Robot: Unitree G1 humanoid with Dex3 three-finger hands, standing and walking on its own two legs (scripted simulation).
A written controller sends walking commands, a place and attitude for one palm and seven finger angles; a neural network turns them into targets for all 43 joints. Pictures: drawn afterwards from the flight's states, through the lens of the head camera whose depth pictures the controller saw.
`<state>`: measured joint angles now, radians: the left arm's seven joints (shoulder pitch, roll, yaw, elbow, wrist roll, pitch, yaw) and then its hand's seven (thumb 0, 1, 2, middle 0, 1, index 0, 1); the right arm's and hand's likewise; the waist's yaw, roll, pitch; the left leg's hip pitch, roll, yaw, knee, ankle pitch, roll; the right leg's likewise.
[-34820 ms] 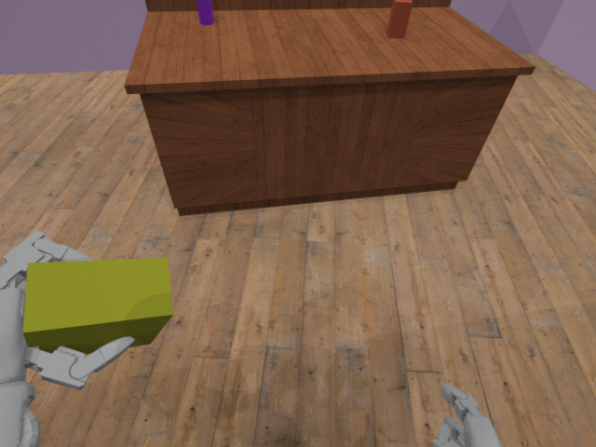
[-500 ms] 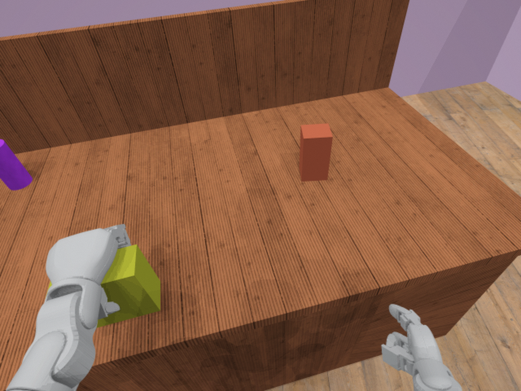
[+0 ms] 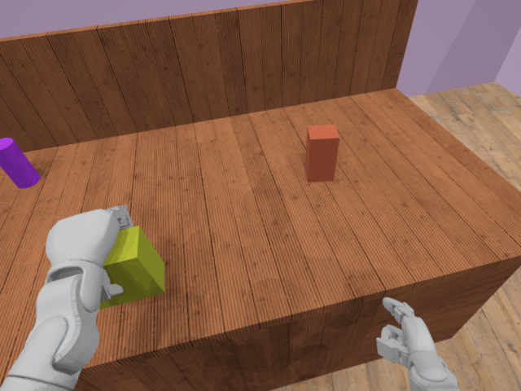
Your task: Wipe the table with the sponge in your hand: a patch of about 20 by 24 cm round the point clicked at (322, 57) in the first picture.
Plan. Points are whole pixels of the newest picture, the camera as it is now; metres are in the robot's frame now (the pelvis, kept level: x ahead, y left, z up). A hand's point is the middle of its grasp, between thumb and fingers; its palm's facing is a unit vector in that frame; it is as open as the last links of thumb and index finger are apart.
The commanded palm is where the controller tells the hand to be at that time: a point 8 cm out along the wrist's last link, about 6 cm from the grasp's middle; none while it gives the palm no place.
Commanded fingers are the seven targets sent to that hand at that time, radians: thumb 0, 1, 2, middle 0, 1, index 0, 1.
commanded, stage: lift the sponge slowly off the table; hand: left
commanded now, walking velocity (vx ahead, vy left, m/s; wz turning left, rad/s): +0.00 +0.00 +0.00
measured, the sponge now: (118, 276) +0.25 +0.29 +0.04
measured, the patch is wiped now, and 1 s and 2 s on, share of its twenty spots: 1.00 1.00 1.00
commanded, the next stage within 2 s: bring the sponge back beside the body in 0.24 s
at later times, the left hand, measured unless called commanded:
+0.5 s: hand (98, 266) +0.23 +0.28 +0.11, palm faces +0.04 -0.10 -0.99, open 10.1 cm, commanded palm +0.20 +0.28 +0.18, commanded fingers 0.00 0.10 1.30 -1.20 -1.60 -1.20 -1.60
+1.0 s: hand (84, 281) +0.20 +0.28 +0.11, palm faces +0.08 -0.10 -0.99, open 10.1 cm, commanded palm +0.17 +0.28 +0.18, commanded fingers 0.00 0.10 1.30 -1.20 -1.60 -1.20 -1.60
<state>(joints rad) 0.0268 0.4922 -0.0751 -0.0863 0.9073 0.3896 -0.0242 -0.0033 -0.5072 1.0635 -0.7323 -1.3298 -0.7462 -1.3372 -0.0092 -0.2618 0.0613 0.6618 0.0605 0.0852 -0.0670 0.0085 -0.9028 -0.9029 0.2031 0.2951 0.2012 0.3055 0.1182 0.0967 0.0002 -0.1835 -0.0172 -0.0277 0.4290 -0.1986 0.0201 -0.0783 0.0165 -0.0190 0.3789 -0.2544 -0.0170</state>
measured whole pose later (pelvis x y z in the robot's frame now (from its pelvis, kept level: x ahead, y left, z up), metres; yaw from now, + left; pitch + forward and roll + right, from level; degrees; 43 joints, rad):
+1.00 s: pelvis -0.01 +0.00 +0.00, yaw +0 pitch -5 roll -1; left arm 0.18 0.52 -0.02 -0.25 0.87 0.36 -0.03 0.00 -0.51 1.06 -0.73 -1.33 -0.75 -1.34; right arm -0.01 -0.26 0.06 0.65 0.05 0.07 -0.06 0.01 -0.90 -0.90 0.20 0.30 0.20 0.30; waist 0.14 0.11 0.00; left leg -0.17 -0.01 -0.03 0.44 -0.19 0.01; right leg -0.07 0.03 -0.02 0.39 -0.24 -0.02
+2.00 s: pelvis -0.03 -0.01 +0.00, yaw +0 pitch -6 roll -1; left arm 0.31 0.53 0.00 -0.37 0.86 0.36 -0.02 -0.01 -0.51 1.06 -0.73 -1.33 -0.75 -1.34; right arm 0.00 -0.25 0.07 0.65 0.04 0.04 -0.06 0.01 -0.90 -0.90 0.20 0.30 0.20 0.30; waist 0.15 0.11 0.01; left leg -0.17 0.00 -0.03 0.46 -0.18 0.01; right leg -0.06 0.04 -0.02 0.41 -0.24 -0.03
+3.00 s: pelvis -0.07 +0.02 -0.03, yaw +1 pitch +1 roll -4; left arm 0.46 0.39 0.34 -0.63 -0.05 -0.13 0.14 -0.01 -0.53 1.07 -0.74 -1.35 -0.76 -1.35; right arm 0.17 -0.22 0.04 0.56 0.00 -0.05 -0.08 0.01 -0.90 -0.90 0.21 0.30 0.21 0.30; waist 0.02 -0.01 -0.01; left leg -0.53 0.00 -0.05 0.72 -0.21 0.03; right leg -0.41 0.03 -0.05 0.65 -0.27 0.00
